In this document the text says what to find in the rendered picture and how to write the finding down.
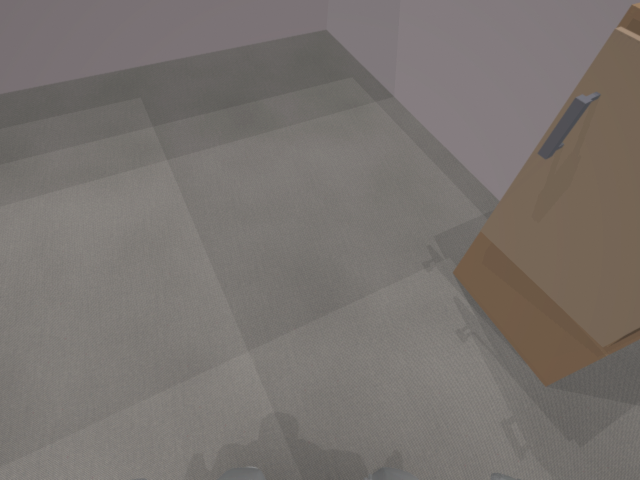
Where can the cupboard door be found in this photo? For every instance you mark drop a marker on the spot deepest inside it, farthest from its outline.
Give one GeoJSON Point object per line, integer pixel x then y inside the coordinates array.
{"type": "Point", "coordinates": [571, 222]}

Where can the handle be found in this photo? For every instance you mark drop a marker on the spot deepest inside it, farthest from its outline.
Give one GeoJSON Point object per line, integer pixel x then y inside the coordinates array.
{"type": "Point", "coordinates": [566, 123]}

